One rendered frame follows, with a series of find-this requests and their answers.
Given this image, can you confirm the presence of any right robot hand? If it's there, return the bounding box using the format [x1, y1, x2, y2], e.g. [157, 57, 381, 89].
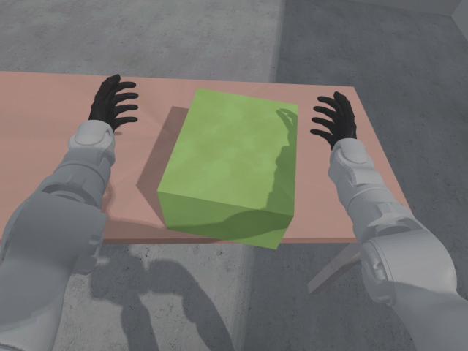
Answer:
[310, 91, 357, 150]

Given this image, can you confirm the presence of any robot right forearm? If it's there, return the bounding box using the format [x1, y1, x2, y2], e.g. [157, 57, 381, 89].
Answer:
[328, 138, 457, 288]

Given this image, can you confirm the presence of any table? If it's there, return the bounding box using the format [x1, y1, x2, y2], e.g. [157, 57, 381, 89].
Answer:
[0, 71, 412, 294]

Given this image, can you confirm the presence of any left robot hand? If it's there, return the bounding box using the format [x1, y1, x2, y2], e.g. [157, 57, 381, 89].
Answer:
[88, 74, 138, 133]

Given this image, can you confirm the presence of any robot right upper arm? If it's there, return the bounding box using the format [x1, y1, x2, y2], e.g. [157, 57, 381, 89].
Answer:
[360, 229, 468, 351]

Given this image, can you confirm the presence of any robot left forearm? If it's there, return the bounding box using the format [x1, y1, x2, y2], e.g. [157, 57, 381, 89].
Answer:
[1, 120, 116, 261]

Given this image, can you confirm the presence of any robot left upper arm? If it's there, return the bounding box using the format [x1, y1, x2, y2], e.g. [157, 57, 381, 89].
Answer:
[0, 191, 107, 351]

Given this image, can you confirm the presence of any carton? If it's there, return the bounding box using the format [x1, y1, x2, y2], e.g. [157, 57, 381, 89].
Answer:
[157, 88, 298, 249]

